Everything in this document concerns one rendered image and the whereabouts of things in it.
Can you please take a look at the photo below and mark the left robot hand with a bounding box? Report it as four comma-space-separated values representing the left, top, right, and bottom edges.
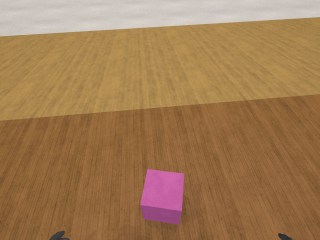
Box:
50, 230, 70, 240

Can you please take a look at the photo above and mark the carton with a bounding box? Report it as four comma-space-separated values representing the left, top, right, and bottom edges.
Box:
140, 169, 184, 225

